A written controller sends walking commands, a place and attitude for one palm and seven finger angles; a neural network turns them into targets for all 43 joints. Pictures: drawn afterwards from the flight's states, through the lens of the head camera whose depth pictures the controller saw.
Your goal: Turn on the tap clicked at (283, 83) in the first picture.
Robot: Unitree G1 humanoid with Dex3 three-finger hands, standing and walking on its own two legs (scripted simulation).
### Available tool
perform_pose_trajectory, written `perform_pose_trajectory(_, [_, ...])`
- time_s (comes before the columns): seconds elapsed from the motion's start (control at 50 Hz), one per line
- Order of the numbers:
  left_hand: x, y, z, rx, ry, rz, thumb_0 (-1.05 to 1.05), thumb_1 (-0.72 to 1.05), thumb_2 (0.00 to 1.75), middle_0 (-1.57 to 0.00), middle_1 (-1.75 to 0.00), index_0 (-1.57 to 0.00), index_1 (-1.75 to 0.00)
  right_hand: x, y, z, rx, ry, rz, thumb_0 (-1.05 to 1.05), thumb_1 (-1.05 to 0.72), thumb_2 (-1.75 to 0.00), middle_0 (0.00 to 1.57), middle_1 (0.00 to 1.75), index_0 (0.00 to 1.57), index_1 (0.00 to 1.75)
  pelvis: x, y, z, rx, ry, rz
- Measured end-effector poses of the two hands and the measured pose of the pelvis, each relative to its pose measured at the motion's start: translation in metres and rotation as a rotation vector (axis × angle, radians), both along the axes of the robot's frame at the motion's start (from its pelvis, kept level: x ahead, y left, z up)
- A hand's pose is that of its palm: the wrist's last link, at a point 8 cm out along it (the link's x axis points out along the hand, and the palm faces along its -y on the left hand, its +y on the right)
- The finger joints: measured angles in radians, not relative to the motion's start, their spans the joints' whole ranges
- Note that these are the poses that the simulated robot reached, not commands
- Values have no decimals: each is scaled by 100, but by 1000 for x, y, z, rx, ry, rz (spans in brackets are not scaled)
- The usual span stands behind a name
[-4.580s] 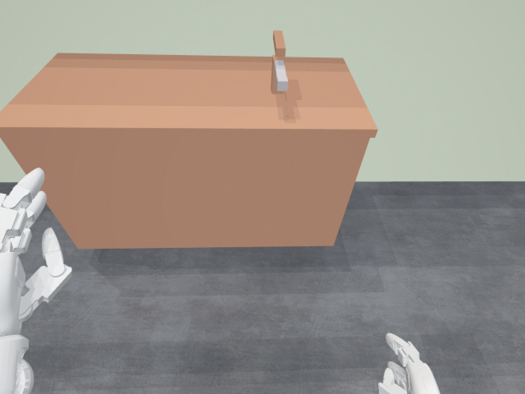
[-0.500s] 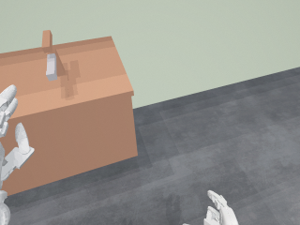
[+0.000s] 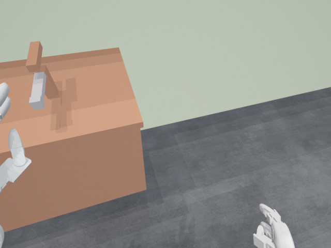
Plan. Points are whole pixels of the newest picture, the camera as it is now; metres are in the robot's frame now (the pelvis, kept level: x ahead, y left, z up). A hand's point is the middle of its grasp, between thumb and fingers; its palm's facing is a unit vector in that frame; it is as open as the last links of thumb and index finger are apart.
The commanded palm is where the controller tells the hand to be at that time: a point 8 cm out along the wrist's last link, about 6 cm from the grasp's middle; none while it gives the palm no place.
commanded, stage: come to a stop and stand still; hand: left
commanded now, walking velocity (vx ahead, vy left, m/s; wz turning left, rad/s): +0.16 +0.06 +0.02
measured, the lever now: (37, 102) +0.46 +0.40 +0.06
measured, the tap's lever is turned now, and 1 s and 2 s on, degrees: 0 0 0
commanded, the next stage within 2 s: look again from close up in 1.26 s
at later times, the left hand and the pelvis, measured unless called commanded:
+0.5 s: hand (61, 153) +0.24 +0.20 +0.17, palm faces +0.41 -0.79 -0.44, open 7.4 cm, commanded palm +0.18 +0.24 +0.19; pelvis +0.02 -0.04 +0.01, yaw +1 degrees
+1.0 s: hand (23, 188) +0.17 +0.23 +0.18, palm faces +0.49 -0.81 -0.33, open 7.4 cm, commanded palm +0.12 +0.26 +0.19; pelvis -0.03 -0.03 +0.01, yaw +2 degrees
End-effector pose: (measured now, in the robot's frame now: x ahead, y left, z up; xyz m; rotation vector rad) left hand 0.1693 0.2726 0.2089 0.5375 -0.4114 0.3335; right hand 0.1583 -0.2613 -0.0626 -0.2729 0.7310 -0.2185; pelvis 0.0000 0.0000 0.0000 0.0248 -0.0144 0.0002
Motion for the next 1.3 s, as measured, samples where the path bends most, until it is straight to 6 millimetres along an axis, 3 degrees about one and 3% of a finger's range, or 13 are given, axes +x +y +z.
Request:
perform_pose_trajectory(0.12, [32, 19, -7, -56, 24, 43, 1, 88, 90, -21, -30, -22, -30, 23, 44, 0, 109, -24, 37, 1, -91, -90, 20, 29, 20, 30, 17, 2, 6, -21, -6, 13])
perform_pose_trajectory(0.2, [34, 4, -5, -70, 59, 22, 1, 89, 90, -21, -30, -21, -30, 28, 64, -2, 169, -15, 101, 1, -90, -90, 21, 29, 20, 30, 25, -4, 10, -26, -6, 14])
perform_pose_trajectory(0.26, [29, -11, -3, -46, 88, 15, 1, 89, 90, -21, -30, -21, -30, 30, 68, -8, 200, -9, 132, 1, -90, -90, 21, 30, 20, 30, 29, -13, 10, -22, -9, 15])
perform_pose_trajectory(0.32, [26, -21, -2, -4, 103, 46, 1, 89, 90, -21, -30, -21, -30, 33, 60, -18, 220, 1, 151, 1, -90, -90, 21, 30, 21, 30, 33, -26, 6, -15, -17, 17])
perform_pose_trajectory(0.42, [27, -32, -8, -40, 141, 103, 1, 88, 90, -21, -30, -22, -30, 34, 27, -28, 198, 30, 131, 1, -90, -90, 21, 30, 21, 30, 31, -37, 7, -18, -10, 19])
perform_pose_trajectory(0.54, [25, -38, -20, -72, 195, 98, 1, 88, 90, -21, -30, -22, -30, 25, -14, -14, 109, 28, 61, 1, -90, -90, 21, 30, 20, 30, 18, -42, 13, 12, 5, 30])
perform_pose_trajectory(0.62, [10, -38, -16, -58, 163, 61, 1, 88, 90, -22, -30, -22, -30, 14, -28, -2, 44, 18, 44, 1, -91, -90, 20, 29, 20, 30, 5, -40, 12, 9, 11, 39])
perform_pose_trajectory(0.72, [-24, -24, -7, -33, 84, 43, 1, 88, 89, -22, -30, -22, -30, -4, -24, 7, -11, 8, 50, 1, -91, -90, 20, 29, 20, 30, -13, -28, 7, -21, 9, 51])
perform_pose_trajectory(0.82, [-50, 1, -7, -57, 48, 106, 1, 88, 90, -22, -30, -22, -30, -27, 4, 7, 31, 5, 53, 1, -91, -90, 20, 29, 20, 30, -23, -18, 11, -26, -18, 38])
perform_pose_trajectory(0.92, [-52, 11, -11, -125, 35, 169, 1, 89, 90, -21, -30, -21, -30, -41, 36, -4, 123, 21, 100, 1, -90, -90, 20, 29, 20, 30, -28, -19, 15, -46, -15, 45])
perform_pose_trajectory(1.0, [-39, -8, -20, -150, 74, 133, 1, 89, 90, -21, -30, -21, -30, -47, 47, -13, 180, 29, 129, 1, -90, -90, 21, 30, 20, 30, -35, -28, 11, -31, -6, 28])
perform_pose_trajectory(1.14, [-27, -49, -19, -89, 135, 1, 1, 89, 90, -21, -30, -21, -30, -57, 17, -23, 183, 62, 83, 1, -90, -90, 21, 30, 21, 30, -44, -43, 8, -37, 7, 28])
perform_pose_trajectory(1.3, [-44, -29, -19, -54, 153, 52, 1, 88, 90, -22, -30, -22, -30, -64, -26, -14, 53, 109, 12, 1, -90, -90, 21, 29, 20, 30, -39, -42, 8, -29, -3, 24])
